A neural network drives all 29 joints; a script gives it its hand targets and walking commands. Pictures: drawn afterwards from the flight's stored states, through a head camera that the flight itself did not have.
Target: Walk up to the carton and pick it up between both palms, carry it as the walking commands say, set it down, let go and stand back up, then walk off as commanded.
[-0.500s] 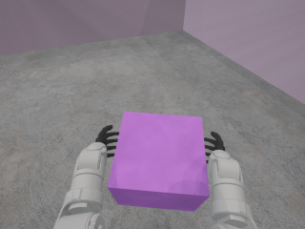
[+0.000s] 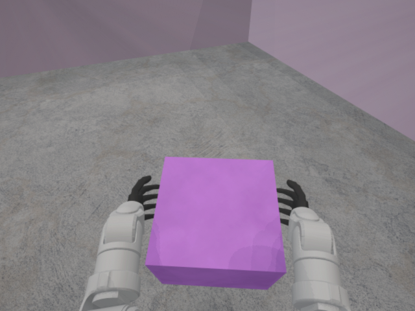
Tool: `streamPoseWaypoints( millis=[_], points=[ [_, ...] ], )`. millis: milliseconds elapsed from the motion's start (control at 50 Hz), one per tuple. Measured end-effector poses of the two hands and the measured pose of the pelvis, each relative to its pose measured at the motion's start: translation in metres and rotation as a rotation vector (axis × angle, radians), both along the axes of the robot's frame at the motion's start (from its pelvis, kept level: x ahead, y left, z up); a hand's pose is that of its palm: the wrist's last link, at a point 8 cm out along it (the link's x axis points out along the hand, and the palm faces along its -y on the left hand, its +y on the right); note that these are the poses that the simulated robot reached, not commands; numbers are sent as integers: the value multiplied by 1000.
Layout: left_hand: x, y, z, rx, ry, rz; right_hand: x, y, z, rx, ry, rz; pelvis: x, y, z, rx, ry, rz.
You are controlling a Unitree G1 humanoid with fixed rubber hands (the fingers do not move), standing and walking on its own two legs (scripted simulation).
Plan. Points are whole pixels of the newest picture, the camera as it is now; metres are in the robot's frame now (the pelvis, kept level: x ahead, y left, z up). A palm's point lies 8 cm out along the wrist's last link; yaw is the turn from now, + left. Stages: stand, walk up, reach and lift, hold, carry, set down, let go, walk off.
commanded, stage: reach and lift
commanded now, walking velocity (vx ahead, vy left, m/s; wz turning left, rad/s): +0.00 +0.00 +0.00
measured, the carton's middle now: (216, 223) +0.32 +0.01 -0.02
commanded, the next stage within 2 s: hold in 0.32 s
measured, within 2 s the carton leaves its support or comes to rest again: neither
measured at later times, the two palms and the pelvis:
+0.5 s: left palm (136, 214) +0.29 +0.17 +0.05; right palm (300, 219) +0.29 -0.16 +0.05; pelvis +0.00 +0.00 +0.00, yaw +0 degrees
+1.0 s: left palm (137, 215) +0.29 +0.17 +0.05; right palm (300, 221) +0.29 -0.16 +0.05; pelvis +0.00 +0.00 +0.00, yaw +0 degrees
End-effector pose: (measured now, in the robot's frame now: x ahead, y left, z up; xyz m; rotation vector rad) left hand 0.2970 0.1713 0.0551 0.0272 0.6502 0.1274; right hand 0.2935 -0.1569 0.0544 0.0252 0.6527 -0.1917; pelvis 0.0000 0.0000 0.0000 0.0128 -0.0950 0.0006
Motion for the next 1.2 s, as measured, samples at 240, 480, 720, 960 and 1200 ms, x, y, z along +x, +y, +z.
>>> streamPoseWaypoints(
  millis=[240, 480, 720, 960, 1200],
  points=[
    [-5, -6, -3, 2, 9, -14, -7, -6, -1, 1, 1, -4, -1, 0, 0, 0, -2, 0],
    [-9, -4, -3, 10, 15, 8, -7, -4, -4, 5, 1, 13, -1, -1, 0, 0, -1, 0],
    [-9, -3, -7, 6, 22, 10, -6, -3, -6, 1, 12, 16, 0, 0, 0, 0, 0, 0],
    [-8, -5, -7, 18, 20, 10, -6, -5, -7, 12, 6, 21, 1, 0, 0, 0, 2, 1],
    [-11, -4, -6, 24, 13, 17, -7, -4, -5, 2, -2, 34, 1, -1, 0, 0, 1, 1]
  ],
)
